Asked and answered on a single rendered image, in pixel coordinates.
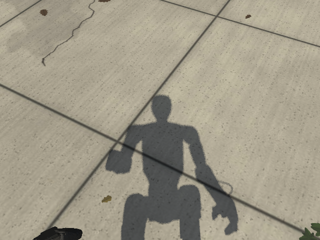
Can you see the robot left hand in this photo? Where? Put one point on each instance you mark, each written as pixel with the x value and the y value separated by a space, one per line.
pixel 55 233

